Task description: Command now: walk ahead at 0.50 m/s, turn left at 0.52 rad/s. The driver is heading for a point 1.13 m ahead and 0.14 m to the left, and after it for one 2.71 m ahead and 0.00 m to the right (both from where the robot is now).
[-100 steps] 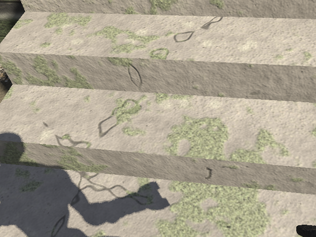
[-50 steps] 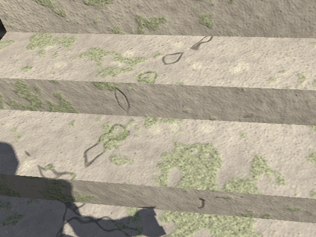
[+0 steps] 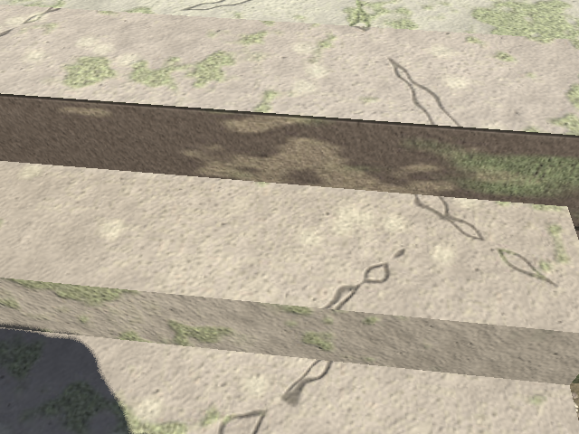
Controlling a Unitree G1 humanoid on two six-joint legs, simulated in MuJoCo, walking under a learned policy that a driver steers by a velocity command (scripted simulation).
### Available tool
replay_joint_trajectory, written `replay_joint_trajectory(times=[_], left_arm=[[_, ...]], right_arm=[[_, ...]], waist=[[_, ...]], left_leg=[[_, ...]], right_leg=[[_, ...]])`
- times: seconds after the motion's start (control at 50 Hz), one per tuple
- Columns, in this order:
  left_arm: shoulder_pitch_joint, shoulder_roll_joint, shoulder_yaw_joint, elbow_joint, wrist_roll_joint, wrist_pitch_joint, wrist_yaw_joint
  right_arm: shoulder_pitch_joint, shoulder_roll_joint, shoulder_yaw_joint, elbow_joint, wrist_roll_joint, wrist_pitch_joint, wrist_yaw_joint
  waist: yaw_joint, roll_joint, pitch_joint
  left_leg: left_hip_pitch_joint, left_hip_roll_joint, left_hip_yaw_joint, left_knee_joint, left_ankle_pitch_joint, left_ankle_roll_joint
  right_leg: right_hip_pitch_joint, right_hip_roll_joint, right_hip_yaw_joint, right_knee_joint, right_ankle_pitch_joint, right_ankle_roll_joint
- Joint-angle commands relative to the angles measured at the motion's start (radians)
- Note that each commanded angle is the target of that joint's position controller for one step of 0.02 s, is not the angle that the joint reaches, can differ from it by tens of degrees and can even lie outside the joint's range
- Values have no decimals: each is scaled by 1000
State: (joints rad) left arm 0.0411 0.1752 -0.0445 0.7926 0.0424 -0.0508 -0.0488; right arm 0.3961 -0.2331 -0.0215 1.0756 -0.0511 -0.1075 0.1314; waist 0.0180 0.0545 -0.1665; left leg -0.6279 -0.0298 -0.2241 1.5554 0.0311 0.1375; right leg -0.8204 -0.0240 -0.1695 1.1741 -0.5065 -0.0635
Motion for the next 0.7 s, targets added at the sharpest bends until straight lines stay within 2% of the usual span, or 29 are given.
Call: replay_joint_trajectory(times=[0.02, 0.04, 0.06, 0.08, 0.14, 0.16, 0.18, 0.22, 0.26, 0.3, 0.32, 0.34, 0.36, 0.38, 0.4, 0.42, 0.44, 0.46, 0.48, 0.5, 0.52, 0.54, 0.56, 0.58, 0.6, 0.62, 0.64, 0.66, 0.7], left_arm=[[217, -55, 1, 161, -5, 9, -1], [151, -111, -10, 168, 4, 10, -5], [147, -110, -6, 188, 4, -2, -5], [157, -117, -5, 219, 20, -13, -2], [173, -69, 4, 241, 53, -30, 6], [283, -49, 2, 282, 75, -26, 8], [368, -41, -1, 326, 96, -18, 9], [439, -37, -13, 363, 124, -19, 3], [493, -41, -21, 391, 133, -26, 5], [588, -40, -30, 414, 144, -33, -14], [654, -37, -29, 444, 141, -36, -19], [573, -9, -25, 413, 104, -33, -46], [546, 7, -22, 404, 74, -40, -62], [512, 86, -8, 373, 45, -74, -57], [558, 153, 3, 387, 35, -102, -53], [551, 229, 31, 370, 15, -110, -44], [510, 275, 49, 352, 14, -106, -40], [501, 258, 57, 343, 77, -101, -56], [509, 208, 49, 306, 119, -85, -83], [429, 133, 63, 304, 62, -55, -123], [387, 68, 57, 272, 10, -46, -115], [341, 20, 53, 269, 21, -57, -96], [293, 12, 50, 250, 32, -56, -83], [240, -27, 32, 206, 31, -51, -68], [211, -50, 20, 172, 13, -34, -57], [221, -40, 18, 173, 8, -17, -50], [252, -26, 19, 182, 12, 1, -44], [245, -32, 11, 176, 4, 2, -40], [146, -55, -9, 138, -14, -3, -38]], right_arm=[[-121, 50, 10, -104, 7, 14, -30], [-128, 78, 17, -103, 10, 31, -32], [-148, 80, 20, -115, 0, 43, -29], [-152, 85, 28, -113, 8, 47, -22], [-214, 49, 33, -119, 24, 48, 3], [-283, 48, 40, -132, 28, 49, 10], [-354, 78, 59, -173, 42, 51, 6], [-467, 79, 80, -229, 54, 54, -23], [-528, 72, 91, -274, 60, 64, -41], [-662, 23, 83, -346, 59, 97, -54], [-695, 37, 84, -373, 57, 118, -63], [-797, 58, 94, -412, 39, 152, -51], [-842, 57, 94, -439, 37, 179, -42], [-788, 59, 78, -436, 44, 176, -23], [-718, 68, 77, -434, 58, 182, -12], [-595, 33, 61, -403, 61, 172, -12], [-459, -4, 42, -355, 66, 154, -27], [-216, -81, 5, -282, 68, 148, -53], [-14, -139, -11, -219, 67, 153, -69], [164, -186, -23, -139, 10, 156, -70], [182, -207, -65, -99, -14, 121, -95], [126, -131, -44, -58, -3, 84, -97], [47, -51, -25, -30, 10, 68, -86], [-33, 13, -2, -13, 17, 60, -74], [-111, 77, 25, 12, -18, 64, -53], [-196, 117, 39, 1, -22, 59, -40], [-268, 106, 39, -18, 2, 45, -38], [-252, 101, 41, -14, -7, 39, -45], [-131, 102, 54, 37, -45, 35, -72]], waist=[[10, -14, -26], [-36, -16, 7], [-70, -15, 40], [-95, -14, 59], [-95, -15, 104], [-54, -79, 104], [-36, -92, 111], [-10, -53, 143], [-2, -72, 139], [47, -68, 121], [50, -114, 124], [22, -132, 158], [5, -135, 143], [-58, -197, 123], [-95, -247, 84], [-132, -278, 82], [-161, -299, 61], [-208, -249, -117], [-231, -118, -286], [-241, 14, -266], [-232, -26, -99], [-174, -9, 11], [-113, -30, 30], [-41, -61, 49], [29, -118, 44], [76, -147, 80], [116, -109, 102], [114, -24, 115], [75, 2, 137]], left_leg=[[-527, 6, -45, 606, 33, 79], [-536, 14, -67, 581, 15, 106], [-571, 24, -40, 536, -28, 123], [-600, 40, -25, 533, -5, 145], [-607, 60, 81, 454, -39, 134], [-702, 51, 118, 600, -97, 142], [-824, 36, 124, 732, -141, 177], [-992, 47, 91, 683, -170, 202], [-1031, 64, 123, 601, -162, 204], [-977, 101, 203, 337, -63, 175], [-964, 109, 240, 281, -62, 164], [-774, 147, 345, 123, -231, 143], [-576, 107, 398, 41, -312, 136], [-365, 39, 482, 31, -312, 95], [-253, -5, 480, -41, -296, 78], [-189, -67, 477, -252, -326, 71], [-66, -123, 470, -447, -330, 61], [352, -91, 287, -403, -87, 119], [704, -24, -73, -672, -181, 187], [712, 118, -499, -1066, -408, 245], [559, 180, -604, -1145, -516, 197], [400, 171, -514, -1089, -531, 198], [341, 157, -503, -1091, -473, 237], [283, 149, -414, -1076, -442, 212], [208, 146, -302, -1103, -319, 181], [116, 156, -210, -1135, -277, 153], [45, 136, -78, -1163, -224, 132], [24, 111, -10, -1203, -240, 119], [71, 152, -32, -1232, -355, 106]], right_leg=[[492, -329, 729, -711, 214, -247], [452, -296, 614, -731, 302, -209], [456, -258, 473, -743, 357, -186], [443, -227, 354, -757, 400, -146], [401, -171, 98, -867, 404, -123], [489, -186, 101, -890, 418, -142], [578, -208, 112, -900, 446, -148], [732, -231, 101, -928, 461, -144], [817, -231, 72, -966, 488, -136], [846, -242, 31, -1029, 511, -125], [879, -245, 13, -1040, 614, -122], [723, -284, -41, -1156, 737, -119], [593, -268, -77, -1168, 900, -145], [544, -273, -129, -1103, 1526, -146], [623, -312, -130, -1026, 1908, -150], [766, -325, -114, -944, 2041, -132], [842, -327, -107, -833, 2153, -114], [607, -297, -71, -539, 2112, -80], [324, -175, 28, -241, 1568, -80], [110, 41, 156, 234, 565, -35], [-65, 72, 391, 647, 612, -47], [-171, 55, 439, 819, 650, -61], [-256, 77, 429, 971, 612, -84], [-325, 78, 444, 1007, 595, -122], [-349, 58, 426, 1027, 592, -165], [-370, 10, 380, 1030, 568, -178], [-347, -11, 328, 979, 476, -176], [-376, 0, 294, 1087, 370, -177], [-561, 15, 275, 1333, 252, -208]])
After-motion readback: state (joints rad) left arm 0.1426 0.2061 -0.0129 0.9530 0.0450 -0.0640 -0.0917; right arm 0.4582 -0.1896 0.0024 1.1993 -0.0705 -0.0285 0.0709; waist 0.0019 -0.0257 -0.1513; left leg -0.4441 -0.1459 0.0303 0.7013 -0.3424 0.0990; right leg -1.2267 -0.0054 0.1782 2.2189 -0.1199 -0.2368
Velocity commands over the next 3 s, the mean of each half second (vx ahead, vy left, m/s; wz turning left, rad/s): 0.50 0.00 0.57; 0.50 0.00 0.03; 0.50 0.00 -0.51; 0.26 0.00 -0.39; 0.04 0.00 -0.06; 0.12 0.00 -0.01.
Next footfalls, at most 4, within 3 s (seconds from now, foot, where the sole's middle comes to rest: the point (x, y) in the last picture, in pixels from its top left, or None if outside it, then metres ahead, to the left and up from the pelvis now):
0.44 left None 0.41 0.15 -0.50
0.92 right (295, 254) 0.70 0.04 -0.32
1.46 left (181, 67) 1.05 0.28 -0.14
1.94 right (312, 40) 1.16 0.01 -0.14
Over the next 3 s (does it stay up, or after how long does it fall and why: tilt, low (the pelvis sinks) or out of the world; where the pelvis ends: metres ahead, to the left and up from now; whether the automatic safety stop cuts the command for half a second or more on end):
stays up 1.13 0.10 0.63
